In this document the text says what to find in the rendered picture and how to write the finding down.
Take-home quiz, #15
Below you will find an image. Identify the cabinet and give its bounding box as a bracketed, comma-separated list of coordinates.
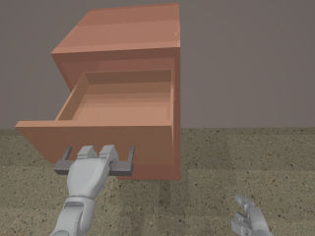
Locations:
[50, 2, 181, 181]

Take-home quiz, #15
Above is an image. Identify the handle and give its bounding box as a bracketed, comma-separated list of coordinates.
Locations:
[53, 147, 135, 177]

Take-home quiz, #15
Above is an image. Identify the drawer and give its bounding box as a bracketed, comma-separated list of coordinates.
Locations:
[15, 68, 174, 165]

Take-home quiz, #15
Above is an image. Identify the robot left forearm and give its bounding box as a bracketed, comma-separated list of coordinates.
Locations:
[49, 196, 96, 236]

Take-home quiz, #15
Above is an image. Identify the left robot hand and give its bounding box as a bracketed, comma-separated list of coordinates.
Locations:
[67, 145, 119, 200]

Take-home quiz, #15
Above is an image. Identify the right robot hand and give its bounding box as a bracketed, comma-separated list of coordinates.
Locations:
[230, 194, 270, 236]

